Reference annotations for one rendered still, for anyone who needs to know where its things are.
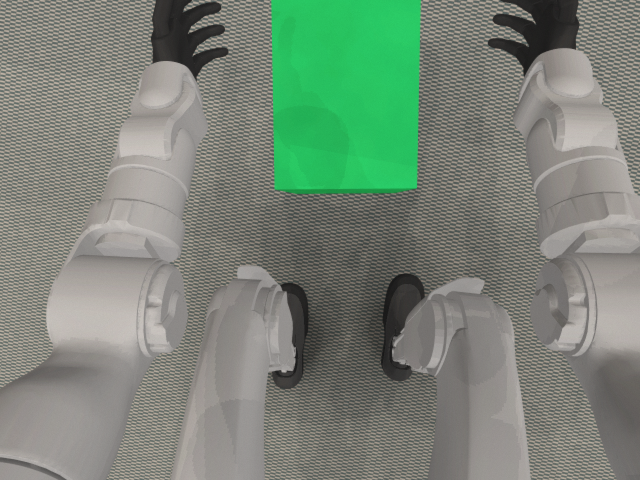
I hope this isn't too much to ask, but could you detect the robot right hand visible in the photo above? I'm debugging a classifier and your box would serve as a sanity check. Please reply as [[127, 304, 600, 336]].
[[488, 0, 580, 77]]

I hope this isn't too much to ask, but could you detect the robot right upper arm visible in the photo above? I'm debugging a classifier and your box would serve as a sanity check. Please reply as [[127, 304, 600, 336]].
[[530, 252, 640, 480]]

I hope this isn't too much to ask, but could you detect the robot right thigh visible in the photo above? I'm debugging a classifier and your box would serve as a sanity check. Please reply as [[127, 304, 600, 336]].
[[416, 291, 531, 480]]

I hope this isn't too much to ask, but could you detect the left robot shin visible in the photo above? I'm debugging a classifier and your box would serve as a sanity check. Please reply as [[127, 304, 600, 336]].
[[206, 265, 296, 372]]

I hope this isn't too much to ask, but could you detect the robot right forearm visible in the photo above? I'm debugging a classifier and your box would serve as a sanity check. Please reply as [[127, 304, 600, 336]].
[[513, 48, 640, 259]]

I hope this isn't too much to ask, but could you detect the carton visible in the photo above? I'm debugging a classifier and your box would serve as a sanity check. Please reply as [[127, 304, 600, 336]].
[[271, 0, 421, 194]]

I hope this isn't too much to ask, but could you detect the robot left upper arm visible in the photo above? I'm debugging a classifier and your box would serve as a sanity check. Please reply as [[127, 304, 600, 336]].
[[0, 255, 188, 480]]

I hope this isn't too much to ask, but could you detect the robot left forearm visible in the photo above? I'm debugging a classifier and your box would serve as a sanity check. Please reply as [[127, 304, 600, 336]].
[[46, 61, 208, 343]]

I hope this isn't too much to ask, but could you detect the robot left hand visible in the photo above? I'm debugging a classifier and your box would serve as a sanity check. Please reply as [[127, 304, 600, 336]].
[[151, 0, 229, 82]]

